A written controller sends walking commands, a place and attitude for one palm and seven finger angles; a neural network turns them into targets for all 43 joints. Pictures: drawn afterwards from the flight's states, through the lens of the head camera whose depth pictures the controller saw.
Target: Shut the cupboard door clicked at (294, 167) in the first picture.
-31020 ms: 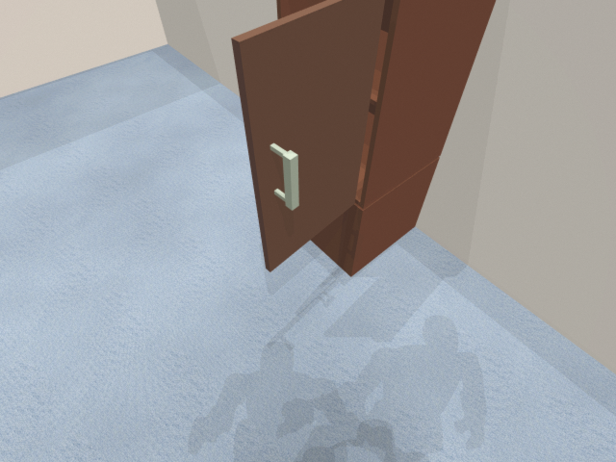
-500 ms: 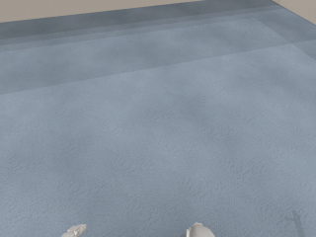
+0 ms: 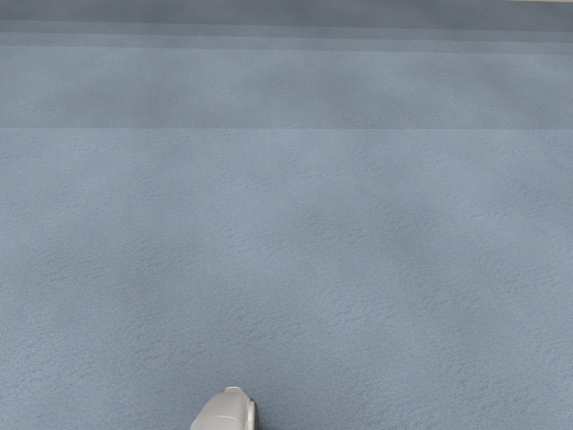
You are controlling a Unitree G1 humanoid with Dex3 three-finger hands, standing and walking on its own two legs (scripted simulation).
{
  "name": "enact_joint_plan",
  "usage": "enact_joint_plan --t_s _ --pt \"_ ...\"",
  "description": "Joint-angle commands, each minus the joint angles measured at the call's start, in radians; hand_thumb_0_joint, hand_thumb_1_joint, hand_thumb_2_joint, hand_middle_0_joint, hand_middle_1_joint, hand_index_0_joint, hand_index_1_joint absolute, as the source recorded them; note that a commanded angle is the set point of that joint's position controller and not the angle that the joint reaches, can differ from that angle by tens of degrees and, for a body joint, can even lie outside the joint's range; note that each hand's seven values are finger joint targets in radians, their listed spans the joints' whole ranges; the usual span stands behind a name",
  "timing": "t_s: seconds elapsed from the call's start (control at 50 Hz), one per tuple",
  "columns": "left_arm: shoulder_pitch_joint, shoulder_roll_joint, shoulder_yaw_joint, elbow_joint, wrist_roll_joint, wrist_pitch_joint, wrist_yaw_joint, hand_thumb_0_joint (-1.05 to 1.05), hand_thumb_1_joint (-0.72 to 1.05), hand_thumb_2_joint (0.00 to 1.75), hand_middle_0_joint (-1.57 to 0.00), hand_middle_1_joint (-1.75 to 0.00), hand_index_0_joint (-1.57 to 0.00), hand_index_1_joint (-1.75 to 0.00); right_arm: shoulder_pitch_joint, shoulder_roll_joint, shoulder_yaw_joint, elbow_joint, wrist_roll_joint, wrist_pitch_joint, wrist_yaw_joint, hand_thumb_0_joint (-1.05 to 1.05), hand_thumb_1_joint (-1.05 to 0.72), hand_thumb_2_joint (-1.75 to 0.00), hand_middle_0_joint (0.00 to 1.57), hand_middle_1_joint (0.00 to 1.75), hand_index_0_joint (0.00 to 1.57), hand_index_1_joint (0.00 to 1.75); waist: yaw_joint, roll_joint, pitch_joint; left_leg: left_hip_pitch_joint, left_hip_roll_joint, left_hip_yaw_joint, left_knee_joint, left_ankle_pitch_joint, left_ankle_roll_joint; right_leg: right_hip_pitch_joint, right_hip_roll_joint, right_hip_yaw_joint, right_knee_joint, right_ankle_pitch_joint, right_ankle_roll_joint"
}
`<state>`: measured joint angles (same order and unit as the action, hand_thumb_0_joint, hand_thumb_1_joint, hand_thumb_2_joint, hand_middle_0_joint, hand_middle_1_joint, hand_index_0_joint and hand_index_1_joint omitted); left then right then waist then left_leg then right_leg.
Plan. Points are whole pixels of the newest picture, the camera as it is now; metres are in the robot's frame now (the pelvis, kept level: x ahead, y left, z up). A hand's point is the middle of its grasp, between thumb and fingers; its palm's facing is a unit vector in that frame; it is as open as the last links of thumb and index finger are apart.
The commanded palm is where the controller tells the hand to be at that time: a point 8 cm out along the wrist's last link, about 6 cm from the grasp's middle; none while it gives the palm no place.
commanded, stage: turn to face it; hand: left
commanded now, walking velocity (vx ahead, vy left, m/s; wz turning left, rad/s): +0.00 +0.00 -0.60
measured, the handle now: out of the picture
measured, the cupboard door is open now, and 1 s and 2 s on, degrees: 63 63 63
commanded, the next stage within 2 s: none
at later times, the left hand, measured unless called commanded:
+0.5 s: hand (184, 389) +0.18 +0.18 -0.16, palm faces -0.19 -0.95 -0.27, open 7.4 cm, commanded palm none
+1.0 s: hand (216, 294) +0.35 +0.16 -0.16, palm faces -0.53 -0.82 -0.21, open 7.4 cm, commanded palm none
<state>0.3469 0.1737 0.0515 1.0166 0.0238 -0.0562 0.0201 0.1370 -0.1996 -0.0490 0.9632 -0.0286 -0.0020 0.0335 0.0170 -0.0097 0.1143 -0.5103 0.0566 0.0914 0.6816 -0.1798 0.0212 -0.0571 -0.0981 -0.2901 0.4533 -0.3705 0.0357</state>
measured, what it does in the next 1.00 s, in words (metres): walks ahead, turning right: left foot, then right foot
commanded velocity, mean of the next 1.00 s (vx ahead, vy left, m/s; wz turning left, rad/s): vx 0.00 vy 0.00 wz -0.60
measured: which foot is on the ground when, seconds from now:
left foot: up 0.00-0.02, down 0.04-0.42, up 0.44-0.76, down 0.78-1.00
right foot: down 0.00-0.04, up 0.06-0.38, down 0.40-0.78, up 0.80-1.00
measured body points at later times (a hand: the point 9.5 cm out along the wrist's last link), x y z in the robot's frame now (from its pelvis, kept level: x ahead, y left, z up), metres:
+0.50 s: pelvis +0.08 +0.00 -0.01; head +0.12 -0.03 +0.44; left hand +0.19 +0.23 -0.14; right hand +0.11 -0.26 -0.16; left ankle +0.09 +0.11 -0.68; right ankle +0.06 -0.09 -0.73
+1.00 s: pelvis +0.13 +0.04 +0.01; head +0.19 +0.03 +0.45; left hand +0.37 +0.20 -0.14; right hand +0.05 -0.21 -0.12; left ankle +0.18 +0.14 -0.73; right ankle +0.02 -0.05 -0.65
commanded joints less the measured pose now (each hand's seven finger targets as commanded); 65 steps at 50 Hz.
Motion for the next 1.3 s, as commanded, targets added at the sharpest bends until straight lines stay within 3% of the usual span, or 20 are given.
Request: enact_joint_plan --t_s 0.0,0.02,0.06,0.18,0.34,0.36,0.38,0.42,0.5,0.66,0.72,0.76,0.78,0.88,1.06,1.12,1.16,1.18,1.2,1.28 --pt "0.098 0.066 -0.004 -0.029 -0.015 0.009 0.013 0.00 0.90 0.90 -0.20 -0.30 -0.20 -0.30 0.323 -0.173 -0.020 0.040 -0.009 -0.035 -0.030 0.00 -0.90 -0.90 0.20 0.30 0.20 0.30 -0.105 0.194 -0.305 0.695 0.244 -0.265 -0.153 0.648 0.117 -0.341 -0.001 0.073 0.345 0.068 -0.024" --pt "0.109 0.048 -0.016 -0.034 -0.012 0.016 0.018 0.00 0.90 0.90 -0.20 -0.30 -0.20 -0.30 0.351 -0.220 -0.028 0.047 -0.002 -0.024 -0.041 0.00 -0.90 -0.90 0.20 0.30 0.20 0.30 -0.119 0.245 -0.332 0.669 0.373 -0.338 -0.221 0.728 0.198 -0.354 0.063 0.138 0.549 -0.357 -0.031" --pt "0.052 0.031 -0.018 -0.036 -0.012 0.045 0.018 0.00 0.90 0.90 -0.20 -0.30 -0.20 -0.30 0.185 -0.226 -0.020 0.000 0.000 -0.023 -0.066 0.00 -0.90 -0.90 0.20 0.30 0.20 0.30 -0.075 0.263 -0.245 0.508 0.413 -0.334 -0.294 0.497 0.205 -0.444 0.022 0.265 0.687 -0.307 -0.029" --pt "0.042 0.033 0.024 -0.042 0.001 0.100 -0.024 0.00 0.90 0.90 -0.20 -0.30 -0.20 -0.30 -0.031 -0.162 -0.010 -0.065 -0.005 0.005 -0.068 0.00 -0.90 -0.90 0.20 0.30 0.20 0.30 0.000 0.140 -0.126 0.188 0.314 -0.116 -0.404 -0.073 0.127 -0.317 0.031 0.222 0.525 -0.100 -0.017" --pt "0.026 0.055 0.052 -0.115 0.009 0.093 -0.036 0.00 0.90 0.90 -0.20 -0.30 -0.20 -0.30 -0.050 -0.158 -0.042 -0.086 0.003 0.029 -0.058 0.00 -0.90 -0.90 0.20 0.30 0.20 0.30 0.030 0.100 -0.112 0.171 0.280 0.016 -0.223 -0.163 0.058 -0.192 0.078 0.178 0.156 0.137 -0.022" --pt "0.038 0.098 0.061 -0.122 0.012 0.086 -0.032 0.00 0.90 0.90 -0.20 -0.30 -0.20 -0.30 -0.047 -0.136 -0.043 -0.097 0.007 0.031 -0.053 0.00 -0.90 -0.90 0.20 0.30 0.20 0.30 0.041 0.016 -0.103 0.127 0.219 0.065 -0.115 -0.190 0.016 -0.163 0.038 0.280 0.063 0.198 -0.050" --pt "0.042 0.183 0.074 -0.133 0.021 0.075 -0.024 0.00 0.90 0.90 -0.20 -0.30 -0.20 -0.30 -0.050 -0.076 -0.036 -0.124 0.014 0.032 -0.049 0.00 -0.90 -0.90 0.20 0.30 0.20 0.30 0.054 -0.230 -0.103 0.020 0.079 0.149 0.099 -0.344 -0.048 -0.132 -0.145 0.567 -0.085 0.304 -0.129" --pt "0.045 0.240 0.079 -0.135 0.009 0.063 -0.004 0.00 0.90 0.90 -0.20 -0.30 -0.20 -0.30 -0.096 -0.071 -0.025 -0.164 0.011 0.039 -0.056 0.00 -0.90 -0.90 0.20 0.30 0.20 0.30 0.058 -0.292 -0.108 -0.135 -0.009 -0.065 0.441 -0.435 -0.068 -0.088 -0.266 0.803 -0.187 0.527 -0.260" --pt "-0.071 0.187 0.066 -0.167 0.001 0.063 0.003 0.00 0.90 0.90 -0.20 -0.30 -0.20 -0.30 -0.034 -0.085 -0.020 -0.125 0.012 0.028 -0.055 0.00 -0.90 -0.90 0.20 0.30 0.20 0.30 0.010 -0.102 -0.217 -0.099 0.014 -0.098 0.436 -0.245 -0.094 0.024 -0.146 0.563 -0.058 0.641 -0.230" --pt "-0.103 0.247 0.076 -0.175 0.008 0.083 -0.009 0.00 0.90 0.90 -0.20 -0.30 -0.20 -0.30 -0.021 -0.093 -0.012 -0.151 0.024 0.025 -0.063 0.00 -0.90 -0.90 0.20 0.30 0.20 0.30 0.018 -0.129 -0.170 0.064 -0.028 -0.071 0.089 -0.248 -0.096 -0.059 -0.114 0.613 -0.035 0.615 -0.225" --pt "-0.183 0.241 0.074 -0.197 -0.003 0.094 -0.013 0.00 0.90 0.90 -0.20 -0.30 -0.20 -0.30 0.101 -0.117 -0.012 -0.121 0.024 0.010 -0.070 0.00 -0.90 -0.90 0.20 0.30 0.20 0.30 -0.046 -0.121 -0.187 0.302 -0.037 -0.071 -0.203 -0.043 -0.087 -0.209 -0.048 0.608 0.039 0.481 -0.148" --pt "-0.153 0.144 0.050 -0.229 -0.016 0.100 -0.028 0.00 0.90 0.90 -0.20 -0.30 -0.20 -0.30 0.142 -0.272 -0.037 -0.128 0.005 -0.005 -0.071 0.00 -0.90 -0.90 0.20 0.30 0.20 0.30 -0.044 0.313 -0.210 0.494 0.320 -0.418 -0.389 0.145 0.045 -0.475 0.169 0.393 0.342 -0.095 -0.033" --pt "-0.178 0.169 0.048 -0.252 -0.008 0.098 -0.035 0.00 0.90 0.90 -0.20 -0.30 -0.20 -0.30 0.158 -0.299 -0.035 -0.147 -0.002 0.004 -0.074 0.00 -0.90 -0.90 0.20 0.30 0.20 0.30 -0.062 0.268 -0.180 0.391 0.433 -0.478 -0.395 0.190 0.144 -0.467 0.146 0.332 0.538 -0.274 -0.016" --pt "-0.207 0.156 0.051 -0.219 -0.006 0.116 -0.058 0.00 0.90 0.90 -0.20 -0.30 -0.20 -0.30 0.086 -0.206 -0.010 -0.158 -0.005 -0.006 -0.082 0.00 -0.90 -0.90 0.20 0.30 0.20 0.30 -0.017 0.182 -0.153 0.427 0.268 -0.155 -0.315 0.511 0.103 -0.500 0.077 0.304 0.714 -0.098 0.027" --pt "-0.282 0.126 0.035 -0.255 -0.004 0.111 -0.064 0.00 0.90 0.90 -0.20 -0.30 -0.20 -0.30 0.145 -0.240 -0.044 -0.114 -0.003 0.007 -0.062 0.00 -0.90 -0.90 0.20 0.30 0.20 0.30 -0.064 0.232 -0.160 0.437 0.306 -0.035 -0.252 0.428 0.097 -0.328 0.091 0.192 0.304 -0.074 0.001" --pt "-0.161 0.167 0.045 -0.218 -0.003 0.095 -0.058 0.00 0.90 0.90 -0.20 -0.30 -0.20 -0.30 0.106 -0.246 -0.051 -0.118 0.008 0.011 -0.056 0.00 -0.90 -0.90 0.20 0.30 0.20 0.30 0.006 0.147 -0.198 0.322 0.259 0.042 -0.080 0.282 0.007 -0.074 0.094 0.192 -0.015 0.198 -0.032" --pt "-0.044 0.334 0.077 -0.180 0.006 0.075 -0.032 0.00 0.90 0.90 -0.20 -0.30 -0.20 -0.30 0.044 -0.122 -0.023 -0.188 0.016 0.017 -0.046 0.00 -0.90 -0.90 0.20 0.30 0.20 0.30 0.067 -0.275 -0.197 -0.101 0.036 0.098 0.319 -0.460 -0.101 0.156 -0.281 0.647 -0.081 0.766 -0.203" --pt "-0.006 0.349 0.079 -0.176 -0.007 0.081 -0.019 0.00 0.90 0.90 -0.20 -0.30 -0.20 -0.30 -0.008 -0.138 -0.017 -0.204 0.015 0.032 -0.060 0.00 -0.90 -0.90 0.20 0.30 0.20 0.30 0.089 -0.197 -0.180 -0.138 0.040 -0.042 0.447 -0.473 -0.096 0.098 -0.302 0.653 -0.067 0.852 -0.262" --pt "-0.054 0.323 0.082 -0.179 -0.004 0.077 -0.008 0.00 0.90 0.90 -0.20 -0.30 -0.20 -0.30 -0.002 -0.131 -0.018 -0.192 0.017 0.031 -0.069 0.00 -0.90 -0.90 0.20 0.30 0.20 0.30 0.055 -0.300 -0.189 -0.190 0.046 -0.088 0.509 -0.437 -0.099 0.106 -0.257 0.673 -0.065 0.816 -0.268" --pt "-0.192 0.242 0.057 -0.224 -0.004 0.077 -0.006 0.00 0.90 0.90 -0.20 -0.30 -0.20 -0.30 0.048 -0.137 -0.018 -0.140 0.014 0.036 -0.056 0.00 -0.90 -0.90 0.20 0.30 0.20 0.30 -0.018 -0.130 -0.191 -0.051 0.050 -0.078 0.438 -0.239 -0.119 -0.024 -0.133 0.487 -0.049 0.677 -0.215"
